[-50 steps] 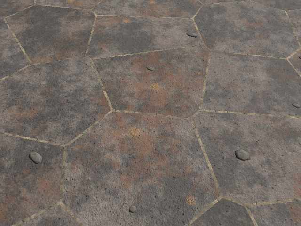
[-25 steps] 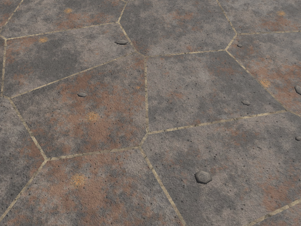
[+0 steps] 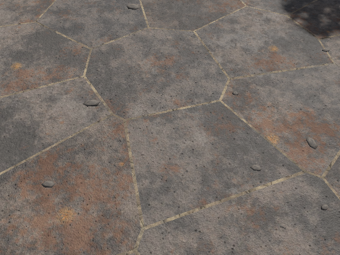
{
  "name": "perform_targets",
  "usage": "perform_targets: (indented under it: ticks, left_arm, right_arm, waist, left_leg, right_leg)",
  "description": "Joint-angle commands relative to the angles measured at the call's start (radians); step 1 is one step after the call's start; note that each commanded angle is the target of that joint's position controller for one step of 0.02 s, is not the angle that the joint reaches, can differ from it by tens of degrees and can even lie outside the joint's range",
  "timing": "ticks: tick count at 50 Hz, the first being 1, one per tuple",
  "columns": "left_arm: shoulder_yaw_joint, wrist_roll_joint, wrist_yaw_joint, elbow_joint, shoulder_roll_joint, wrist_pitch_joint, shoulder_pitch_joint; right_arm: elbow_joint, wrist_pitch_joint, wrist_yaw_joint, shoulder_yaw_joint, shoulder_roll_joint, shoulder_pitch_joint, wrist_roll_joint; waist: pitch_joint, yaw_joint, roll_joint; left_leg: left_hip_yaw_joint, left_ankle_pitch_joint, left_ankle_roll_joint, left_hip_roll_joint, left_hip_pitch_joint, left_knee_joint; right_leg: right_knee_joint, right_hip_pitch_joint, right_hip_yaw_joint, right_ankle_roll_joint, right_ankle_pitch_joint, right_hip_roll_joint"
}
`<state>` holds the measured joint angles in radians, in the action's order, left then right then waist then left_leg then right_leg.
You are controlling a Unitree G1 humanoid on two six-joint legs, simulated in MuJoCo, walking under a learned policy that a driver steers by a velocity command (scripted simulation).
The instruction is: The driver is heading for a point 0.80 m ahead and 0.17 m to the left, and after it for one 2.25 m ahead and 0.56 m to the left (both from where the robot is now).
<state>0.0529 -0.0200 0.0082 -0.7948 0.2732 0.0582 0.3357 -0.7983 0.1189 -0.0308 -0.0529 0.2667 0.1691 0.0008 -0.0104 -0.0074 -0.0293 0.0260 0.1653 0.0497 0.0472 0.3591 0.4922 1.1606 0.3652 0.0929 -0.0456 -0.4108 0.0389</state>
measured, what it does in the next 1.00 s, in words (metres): walks ahead, turning left: right foot, then left foot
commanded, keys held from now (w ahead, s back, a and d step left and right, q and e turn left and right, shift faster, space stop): w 0.30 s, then w+q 0.70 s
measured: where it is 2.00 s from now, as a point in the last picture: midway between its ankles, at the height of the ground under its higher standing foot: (147, 186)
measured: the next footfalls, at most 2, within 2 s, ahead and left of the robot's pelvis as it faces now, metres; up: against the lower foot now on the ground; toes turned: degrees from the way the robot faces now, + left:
right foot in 0.40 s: +0.39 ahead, -0.15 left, +0.00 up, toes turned +0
left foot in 0.94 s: +0.63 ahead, +0.15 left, +0.00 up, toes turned +21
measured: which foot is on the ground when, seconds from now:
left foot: down 0.00-0.42, up 0.44-0.92, down 0.94-1.00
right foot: up 0.00-0.38, down 0.40-0.94, up 0.96-1.00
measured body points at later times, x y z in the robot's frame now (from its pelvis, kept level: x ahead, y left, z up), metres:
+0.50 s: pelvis +0.27 -0.05 +0.00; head +0.31 -0.06 +0.45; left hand +0.47 +0.20 -0.08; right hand +0.29 -0.32 -0.14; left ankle +0.13 +0.09 -0.65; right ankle +0.35 -0.15 -0.73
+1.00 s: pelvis +0.53 +0.04 -0.02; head +0.57 +0.06 +0.43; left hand +0.49 +0.33 -0.15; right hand +0.79 -0.15 -0.11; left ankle +0.59 +0.14 -0.73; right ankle +0.39 -0.15 -0.65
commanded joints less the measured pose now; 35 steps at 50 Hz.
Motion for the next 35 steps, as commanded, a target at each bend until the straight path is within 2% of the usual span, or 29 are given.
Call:
perform_targets:
  ticks: [1,3,5,10,14,16,17,18,19,20,21,22,23,24,25,26,28,30,32,35]
  left_arm:
    - [0.031,0.013,-0.002,0.103,0.108,0.023,-0.058]
    - [0.024,0.011,-0.002,0.098,0.073,0.016,-0.039]
    - [0.017,0.018,0.000,0.122,0.059,0.016,-0.095]
    - [0.002,0.013,-0.013,0.161,0.026,0.028,-0.254]
    - [0.000,0.001,-0.033,0.200,0.031,0.036,-0.368]
    - [0.003,0.001,-0.044,0.220,0.045,0.043,-0.399]
    - [0.009,0.001,-0.047,0.221,0.057,0.047,-0.383]
    - [0.018,0.004,-0.047,0.212,0.078,0.051,-0.336]
    - [0.036,0.008,-0.041,0.181,0.110,0.053,-0.223]
    - [0.060,0.019,-0.031,0.140,0.166,0.054,-0.056]
    - [0.083,0.043,-0.018,0.123,0.262,0.047,0.095]
    - [0.074,0.031,-0.020,0.106,0.228,0.036,0.125]
    - [0.052,0.025,-0.018,0.108,0.156,0.032,0.081]
    - [0.041,0.020,-0.016,0.111,0.126,0.032,0.016]
    - [0.032,0.023,-0.020,0.106,0.099,0.036,-0.048]
    - [0.025,0.026,-0.024,0.105,0.071,0.045,-0.097]
    - [0.029,0.031,-0.028,0.089,0.066,0.060,-0.141]
    - [0.037,0.035,-0.024,0.070,0.083,0.070,-0.149]
    - [0.044,0.039,-0.015,0.048,0.097,0.071,-0.132]
    - [0.051,0.036,-0.003,0.029,0.121,0.062,-0.117]
  right_arm:
    - [0.028,-0.001,0.002,-0.015,0.089,0.060,-0.013]
    - [0.013,0.004,0.003,-0.017,0.102,0.077,-0.003]
    - [-0.001,0.004,0.010,-0.026,0.136,0.098,0.003]
    - [-0.034,-0.015,0.023,-0.027,0.156,0.165,0.017]
    - [-0.070,-0.033,0.025,-0.026,0.165,0.240,0.022]
    - [-0.083,-0.046,0.029,-0.029,0.172,0.256,0.024]
    - [-0.086,-0.052,0.032,-0.031,0.179,0.253,0.025]
    - [-0.085,-0.057,0.034,-0.034,0.192,0.239,0.025]
    - [-0.079,-0.060,0.036,-0.034,0.196,0.215,0.027]
    - [-0.061,-0.057,0.036,-0.022,0.169,0.200,0.017]
    - [-0.026,-0.042,0.033,0.007,0.074,0.254,0.002]
    - [-0.039,-0.026,0.029,0.019,0.048,0.317,0.019]
    - [-0.034,-0.022,0.027,-0.013,0.155,0.247,0.045]
    - [-0.011,-0.022,0.028,-0.017,0.161,0.171,0.050]
    - [-0.005,-0.029,0.031,-0.019,0.145,0.137,0.039]
    - [-0.009,-0.043,0.034,-0.026,0.135,0.140,0.029]
    - [-0.019,-0.072,0.034,-0.023,0.085,0.181,0.032]
    - [-0.002,-0.088,0.036,-0.025,0.072,0.158,0.029]
    - [0.020,-0.091,0.034,-0.027,0.070,0.113,0.023]
    - [0.046,-0.081,0.014,-0.020,0.053,0.033,0.021]
  waist:
    - [0.012,0.022,0.105]
    - [0.022,0.010,0.126]
    - [0.009,0.017,0.108]
    - [-0.011,0.069,0.096]
    - [-0.044,0.106,0.098]
    - [-0.054,0.099,0.104]
    - [-0.047,0.079,0.110]
    - [-0.022,0.043,0.121]
    - [0.044,-0.024,0.116]
    - [0.169,-0.098,0.097]
    - [0.343,-0.119,-0.084]
    - [0.462,-0.104,-0.253]
    - [0.311,-0.115,-0.144]
    - [0.184,-0.094,-0.105]
    - [0.102,-0.060,-0.055]
    - [0.057,-0.025,-0.069]
    - [0.024,0.017,-0.080]
    - [-0.004,0.032,-0.055]
    - [-0.019,0.027,-0.034]
    - [-0.035,0.003,-0.022]
  left_leg:
    - [-0.379,0.010,0.170,-0.280,-0.247,-0.288]
    - [-0.303,-0.102,0.183,-0.261,-0.217,-0.317]
    - [-0.252,-0.200,0.195,-0.264,-0.219,-0.342]
    - [-0.122,-0.257,0.148,-0.211,-0.235,-0.350]
    - [-0.135,-0.240,0.142,-0.255,-0.321,-0.318]
    - [-0.161,-0.284,0.131,-0.287,-0.379,-0.277]
    - [-0.175,-0.325,0.122,-0.296,-0.397,-0.246]
    - [-0.177,-0.429,0.112,-0.292,-0.399,-0.192]
    - [-0.151,-0.554,0.092,-0.257,-0.369,-0.075]
    - [-0.119,-0.505,0.061,-0.205,-0.241,0.125]
    - [-0.050,-0.138,-0.005,-0.080,0.119,0.502]
    - [-0.121,0.418,-0.024,-0.012,0.310,0.721]
    - [-0.167,0.380,-0.021,-0.070,0.394,0.805]
    - [-0.135,0.294,-0.019,-0.113,0.411,0.794]
    - [-0.122,0.224,-0.025,-0.145,0.377,0.744]
    - [-0.128,0.173,-0.027,-0.172,0.329,0.700]
    - [-0.124,0.121,-0.039,-0.188,0.251,0.678]
    - [-0.134,0.058,-0.050,-0.192,0.280,0.646]
    - [-0.145,-0.033,-0.058,-0.193,0.331,0.567]
    - [-0.107,-0.186,-0.054,-0.182,0.316,0.382]
  right_leg:
    - [-0.014,0.301,0.015,0.004,0.101,-0.137]
    - [-0.077,0.278,-0.013,0.017,0.123,-0.148]
    - [-0.176,0.316,-0.029,0.037,0.189,-0.159]
    - [-0.486,0.263,-0.074,0.049,0.455,-0.129]
    - [-0.600,0.259,-0.087,0.037,0.470,-0.100]
    - [-0.640,0.257,-0.081,0.015,0.401,-0.090]
    - [-0.663,0.222,-0.079,0.004,0.366,-0.081]
    - [-0.683,0.140,-0.090,-0.009,0.335,-0.060]
    - [-0.722,-0.032,-0.111,-0.033,0.356,-0.039]
    - [-0.680,-0.312,-0.063,-0.074,0.401,-0.099]
    - [-0.654,-0.724,0.263,-0.184,0.387,-0.362]
    - [-0.778,-0.820,0.581,-0.265,0.245,-0.491]
    - [-0.818,-0.699,0.490,-0.221,0.151,-0.449]
    - [-0.848,-0.554,0.346,-0.186,0.162,-0.409]
    - [-0.897,-0.413,0.250,-0.168,0.201,-0.366]
    - [-0.940,-0.318,0.169,-0.152,0.241,-0.330]
    - [-1.006,-0.205,0.068,-0.152,0.304,-0.308]
    - [-1.035,-0.180,-0.014,-0.156,0.383,-0.307]
    - [-1.041,-0.206,-0.081,-0.156,0.439,-0.304]
    - [-1.045,-0.233,-0.184,-0.131,0.467,-0.279]
Keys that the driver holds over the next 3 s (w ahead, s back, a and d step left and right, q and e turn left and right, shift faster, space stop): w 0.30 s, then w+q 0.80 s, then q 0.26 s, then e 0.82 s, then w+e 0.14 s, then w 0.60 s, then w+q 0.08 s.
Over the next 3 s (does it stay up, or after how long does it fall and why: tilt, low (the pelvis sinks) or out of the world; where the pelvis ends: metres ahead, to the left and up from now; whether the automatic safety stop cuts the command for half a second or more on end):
stays up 1.08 0.12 -0.01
